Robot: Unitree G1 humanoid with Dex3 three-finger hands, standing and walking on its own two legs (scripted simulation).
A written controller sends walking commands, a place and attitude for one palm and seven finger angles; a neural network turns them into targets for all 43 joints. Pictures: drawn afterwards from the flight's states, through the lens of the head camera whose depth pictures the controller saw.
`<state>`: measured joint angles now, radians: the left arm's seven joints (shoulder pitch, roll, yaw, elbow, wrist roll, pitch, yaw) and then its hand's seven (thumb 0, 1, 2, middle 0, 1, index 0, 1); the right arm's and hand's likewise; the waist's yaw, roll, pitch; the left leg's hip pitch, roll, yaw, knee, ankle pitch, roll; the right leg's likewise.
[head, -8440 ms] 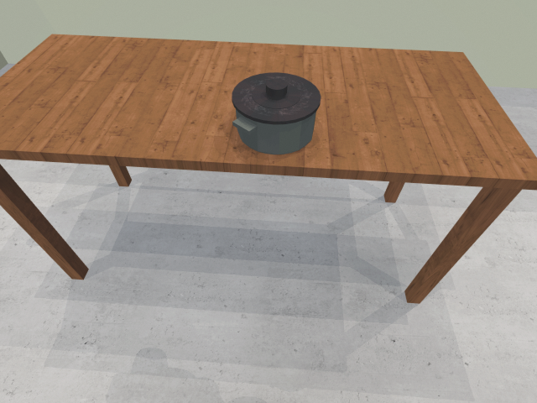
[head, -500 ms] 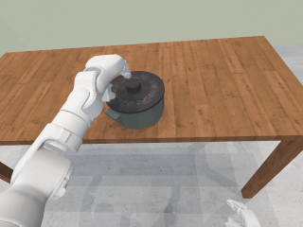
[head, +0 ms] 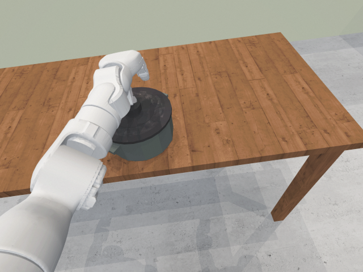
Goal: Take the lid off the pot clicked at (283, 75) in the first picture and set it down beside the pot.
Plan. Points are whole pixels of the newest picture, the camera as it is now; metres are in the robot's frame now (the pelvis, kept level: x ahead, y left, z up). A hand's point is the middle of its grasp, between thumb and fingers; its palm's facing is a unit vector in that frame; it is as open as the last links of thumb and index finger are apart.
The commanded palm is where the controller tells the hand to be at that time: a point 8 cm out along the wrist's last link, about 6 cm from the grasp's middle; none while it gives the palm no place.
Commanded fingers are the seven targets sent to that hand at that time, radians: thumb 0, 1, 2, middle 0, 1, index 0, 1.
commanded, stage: move the open hand above the knob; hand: left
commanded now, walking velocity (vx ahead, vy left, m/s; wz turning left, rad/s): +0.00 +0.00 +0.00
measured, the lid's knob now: (131, 106) +0.51 +0.10 +0.08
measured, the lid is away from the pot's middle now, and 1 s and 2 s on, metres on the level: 0.00 0.00 0.00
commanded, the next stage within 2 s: lower the open fingers around the knob in 0.50 s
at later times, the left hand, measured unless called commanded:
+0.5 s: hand (115, 94) +0.47 +0.11 +0.16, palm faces -0.27 -0.07 -0.96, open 10.1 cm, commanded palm +0.47 +0.11 +0.22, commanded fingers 0.00 -0.32 1.50 -0.84 -0.08 -0.84 -0.08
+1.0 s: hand (127, 100) +0.48 +0.09 +0.14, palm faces -0.33 -0.07 -0.94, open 10.1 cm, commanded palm +0.48 +0.10 +0.19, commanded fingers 0.00 -0.32 1.50 -0.84 -0.08 -0.84 -0.08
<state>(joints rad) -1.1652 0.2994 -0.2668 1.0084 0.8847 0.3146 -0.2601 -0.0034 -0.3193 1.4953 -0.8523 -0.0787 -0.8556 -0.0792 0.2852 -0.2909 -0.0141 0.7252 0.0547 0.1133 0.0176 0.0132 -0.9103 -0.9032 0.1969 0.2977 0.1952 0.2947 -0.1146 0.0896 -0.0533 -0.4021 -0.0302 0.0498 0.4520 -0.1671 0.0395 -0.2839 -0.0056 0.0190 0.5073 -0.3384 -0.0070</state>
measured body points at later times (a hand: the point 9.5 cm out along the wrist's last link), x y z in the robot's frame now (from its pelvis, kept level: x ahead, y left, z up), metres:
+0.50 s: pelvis +0.00 +0.00 +0.00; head +0.03 -0.03 +0.45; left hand +0.48 +0.11 +0.21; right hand +0.12 -0.25 -0.13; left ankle +0.03 +0.10 -0.74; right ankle -0.06 -0.11 -0.74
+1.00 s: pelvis +0.00 +0.01 +0.00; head +0.03 -0.02 +0.45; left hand +0.49 +0.10 +0.19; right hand +0.05 -0.26 -0.15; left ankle +0.03 +0.10 -0.74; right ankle -0.06 -0.11 -0.74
